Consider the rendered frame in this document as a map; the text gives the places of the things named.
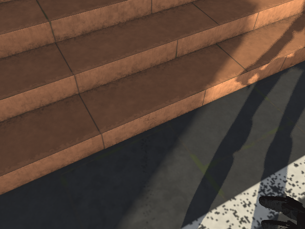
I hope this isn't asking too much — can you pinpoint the robot right hand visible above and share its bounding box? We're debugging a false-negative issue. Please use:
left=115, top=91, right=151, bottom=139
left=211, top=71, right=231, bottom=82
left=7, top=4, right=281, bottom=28
left=258, top=196, right=305, bottom=229

